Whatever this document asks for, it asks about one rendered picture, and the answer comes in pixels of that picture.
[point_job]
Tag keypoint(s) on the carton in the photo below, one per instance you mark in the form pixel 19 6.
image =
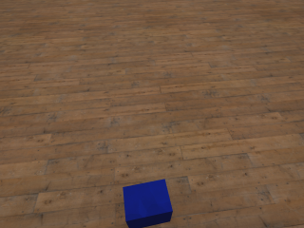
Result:
pixel 147 204

